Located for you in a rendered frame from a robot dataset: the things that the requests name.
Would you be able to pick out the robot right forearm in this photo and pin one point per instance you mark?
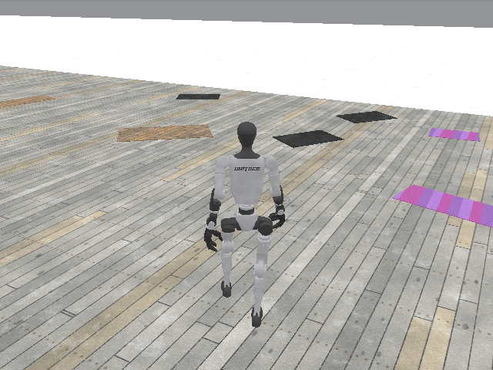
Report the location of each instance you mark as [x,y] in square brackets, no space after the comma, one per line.
[279,204]

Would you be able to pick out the robot right hand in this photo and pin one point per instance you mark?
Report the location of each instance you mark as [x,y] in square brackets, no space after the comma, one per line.
[275,216]

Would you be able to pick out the right robot upper arm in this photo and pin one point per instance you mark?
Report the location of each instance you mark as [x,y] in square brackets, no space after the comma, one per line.
[273,173]

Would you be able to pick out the robot left foot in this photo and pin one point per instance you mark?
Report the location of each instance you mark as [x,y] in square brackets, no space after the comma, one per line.
[226,290]

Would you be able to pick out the robot left hand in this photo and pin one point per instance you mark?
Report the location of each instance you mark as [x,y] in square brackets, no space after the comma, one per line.
[207,238]

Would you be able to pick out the robot head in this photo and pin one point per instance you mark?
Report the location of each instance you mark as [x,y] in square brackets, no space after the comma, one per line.
[246,134]

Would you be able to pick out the robot left forearm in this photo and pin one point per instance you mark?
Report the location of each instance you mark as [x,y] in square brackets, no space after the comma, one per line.
[213,212]

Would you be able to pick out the left robot upper arm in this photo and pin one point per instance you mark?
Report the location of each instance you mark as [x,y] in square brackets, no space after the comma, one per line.
[220,175]

